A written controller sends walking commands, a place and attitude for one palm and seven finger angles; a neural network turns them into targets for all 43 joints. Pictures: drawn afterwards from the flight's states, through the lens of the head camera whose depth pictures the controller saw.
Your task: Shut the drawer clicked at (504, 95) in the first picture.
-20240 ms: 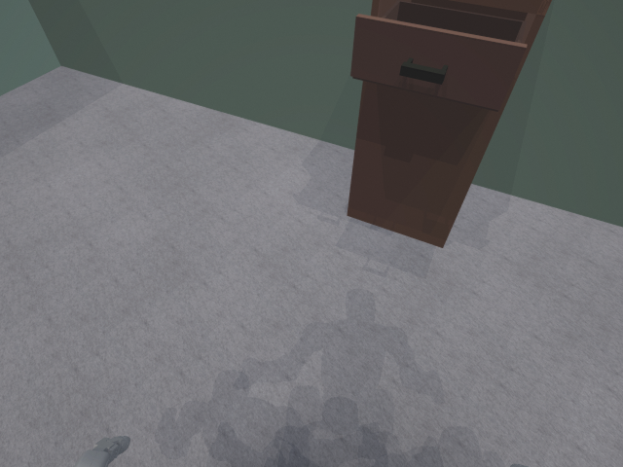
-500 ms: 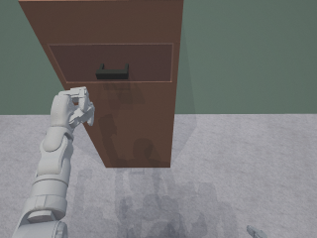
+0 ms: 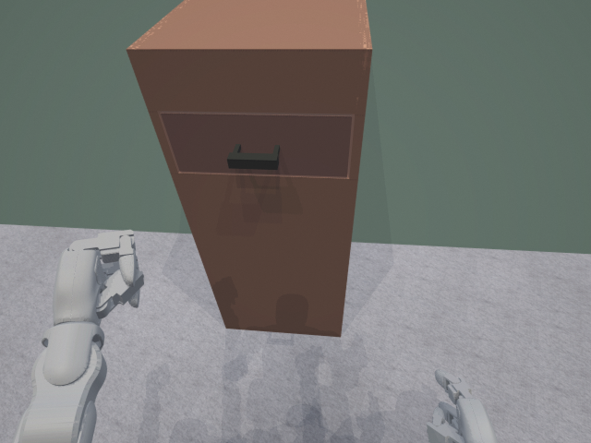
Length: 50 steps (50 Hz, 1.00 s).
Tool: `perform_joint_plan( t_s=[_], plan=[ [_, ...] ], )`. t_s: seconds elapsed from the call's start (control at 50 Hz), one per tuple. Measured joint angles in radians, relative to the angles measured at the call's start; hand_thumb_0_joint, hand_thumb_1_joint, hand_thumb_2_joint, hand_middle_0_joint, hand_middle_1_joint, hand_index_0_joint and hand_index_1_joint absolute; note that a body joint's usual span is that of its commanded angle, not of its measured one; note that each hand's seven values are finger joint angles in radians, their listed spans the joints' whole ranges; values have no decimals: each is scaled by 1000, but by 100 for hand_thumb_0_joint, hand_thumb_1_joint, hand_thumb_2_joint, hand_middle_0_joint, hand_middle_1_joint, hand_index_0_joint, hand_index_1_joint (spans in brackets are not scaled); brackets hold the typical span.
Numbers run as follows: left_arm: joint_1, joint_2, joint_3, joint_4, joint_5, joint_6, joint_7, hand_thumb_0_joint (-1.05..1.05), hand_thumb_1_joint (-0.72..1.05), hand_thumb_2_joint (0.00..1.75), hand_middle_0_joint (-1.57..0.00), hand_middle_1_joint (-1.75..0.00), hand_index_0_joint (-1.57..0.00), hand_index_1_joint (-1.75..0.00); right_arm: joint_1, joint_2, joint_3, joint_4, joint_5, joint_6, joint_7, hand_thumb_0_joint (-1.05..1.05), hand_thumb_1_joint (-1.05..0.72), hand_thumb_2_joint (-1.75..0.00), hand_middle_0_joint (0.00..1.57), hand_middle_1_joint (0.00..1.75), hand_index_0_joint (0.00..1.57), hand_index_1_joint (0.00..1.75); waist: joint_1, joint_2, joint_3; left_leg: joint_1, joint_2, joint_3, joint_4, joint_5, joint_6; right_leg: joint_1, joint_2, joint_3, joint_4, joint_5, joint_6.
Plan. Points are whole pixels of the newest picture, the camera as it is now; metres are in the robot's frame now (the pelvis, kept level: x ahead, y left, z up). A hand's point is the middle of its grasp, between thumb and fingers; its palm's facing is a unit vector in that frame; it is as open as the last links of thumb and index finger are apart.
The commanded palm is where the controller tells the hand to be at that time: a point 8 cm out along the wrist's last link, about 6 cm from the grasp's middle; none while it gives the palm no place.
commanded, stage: draw the hand back to the body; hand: left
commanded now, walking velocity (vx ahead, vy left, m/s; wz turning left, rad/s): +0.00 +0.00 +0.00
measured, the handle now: (255, 155) +0.64 +0.16 +0.05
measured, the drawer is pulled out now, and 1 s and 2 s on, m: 0.00 0.00 0.00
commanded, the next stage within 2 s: step back with the hand held close in 0.46 s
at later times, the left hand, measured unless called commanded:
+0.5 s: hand (68, 328) +0.18 +0.25 +0.16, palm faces +0.45 -0.81 -0.37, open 3.2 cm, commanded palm +0.13 +0.29 +0.17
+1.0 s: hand (61, 339) +0.17 +0.25 +0.16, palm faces +0.29 -0.80 -0.53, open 3.2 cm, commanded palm +0.11 +0.30 +0.17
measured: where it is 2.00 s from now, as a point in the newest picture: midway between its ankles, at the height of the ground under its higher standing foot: outside the picture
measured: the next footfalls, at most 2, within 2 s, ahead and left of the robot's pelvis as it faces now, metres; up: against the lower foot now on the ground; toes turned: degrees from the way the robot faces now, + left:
right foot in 1.52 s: -0.14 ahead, -0.09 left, +0.00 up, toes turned +9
left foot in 1.68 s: -0.09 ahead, +0.12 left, +0.00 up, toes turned +5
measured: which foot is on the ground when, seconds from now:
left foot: down 0.00-1.00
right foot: down 0.00-1.00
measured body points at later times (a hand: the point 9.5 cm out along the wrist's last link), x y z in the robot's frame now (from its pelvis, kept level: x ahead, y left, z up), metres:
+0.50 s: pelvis +0.00 +0.00 +0.00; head -0.02 -0.02 +0.45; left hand +0.15 +0.29 +0.18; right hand +0.20 -0.21 -0.08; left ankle +0.01 +0.12 -0.74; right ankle -0.01 -0.13 -0.74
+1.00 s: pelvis -0.03 +0.02 +0.00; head +0.00 +0.01 +0.45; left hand +0.15 +0.29 +0.19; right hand +0.15 -0.23 -0.09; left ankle +0.01 +0.12 -0.74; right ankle -0.01 -0.13 -0.74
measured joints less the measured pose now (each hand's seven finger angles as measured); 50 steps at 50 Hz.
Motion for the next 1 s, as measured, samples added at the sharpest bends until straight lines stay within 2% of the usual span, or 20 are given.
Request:
perform_joint_plan(
  t_s=[0.18, 0.32, 0.38, 0.5, 0.6, 0.72, 0.82, 0.92, 1.0],
  plan=[
    [217, 12, 65, -196, 7, -18, 7, 1, 90, 90, -140, -160, -140, -160, 21, 0, -19, 26, -17, -21, 4, 1, -91, -90, 20, 30, 21, 30, 2, 6, 9, 38, 1, 7, -28, 8, 2, 41, 1, 6, -40, 17, 3],
    [385, 36, 124, -342, 10, -41, 13, 1, 90, 90, -140, -160, -140, -160, 30, -8, -37, 23, -18, -52, 4, 2, -91, -90, 20, 30, 21, 30, 17, 12, -3, 45, 2, 7, -17, -4, 3, 53, 2, 6, -42, 12, 5],
    [399, 32, 131, -352, 14, -45, 17, 1, 89, 90, -140, -160, -140, -160, 26, -11, -42, 22, -18, -64, -1, 2, -91, -90, 20, 30, 21, 30, 27, 15, 2, 46, 0, 2, -13, -5, 5, 59, 0, 0, -42, 11, 6],
    [336, -1, 110, -309, 24, -32, 30, 1, 90, 90, -141, -160, -141, -160, 4, -8, -38, 27, -23, -81, -11, 1, -91, -90, 20, 30, 21, 30, 35, 9, 24, 44, -6, -6, -17, 4, 6, 56, -5, -8, -37, 11, 6],
    [337, 5, 100, -324, 26, -27, 30, 1, 89, 90, -141, -160, -140, -160, 4, 6, -29, 27, -29, -93, -9, 1, -91, -90, 20, 30, 21, 30, 27, 1, 19, 49, -4, -2, -20, 0, 4, 57, -4, -3, -36, 8, 5],
    [388, 47, 160, -364, 27, -79, 22, 1, 89, 90, -141, -160, -140, -160, -6, -1, -29, -19, -26, -32, 6, 1, -90, -90, 20, 30, 21, 30, -19, 6, -3, -30, 3, -2, 6, -5, 8, -6, 3, -2, -44, 22, 10],
    [423, 73, 162, -380, 23, -88, 16, 1, 89, 90, -140, -160, -140, -160, -15, -19, -58, -48, -16, 14, 5, 1, -90, -90, 20, 30, 21, 30, -38, 4, 16, -78, -8, 13, 2, 15, 17, -70, -9, 13, -25, 33, 21],
    [465, 107, 176, -415, 16, -88, 19, 1, 89, 90, -140, -160, -140, -160, -12, -18, -77, -67, -4, 47, 2, 1, -91, -90, 20, 30, 21, 30, -47, -14, 30, -114, -16, 24, 12, 29, 24, -119, -18, 23, 9, 37, 29],
    [480, 122, 190, -441, 16, -96, 29, 1, 89, 90, -140, -160, -140, -160, -7, -10, -79, -78, 0, 50, -1, 1, -91, -90, 20, 30, 21, 30, -46, -26, 34, -139, -17, 25, 30, 40, 27, -147, -19, 25, 33, 45, 31]
  ],
)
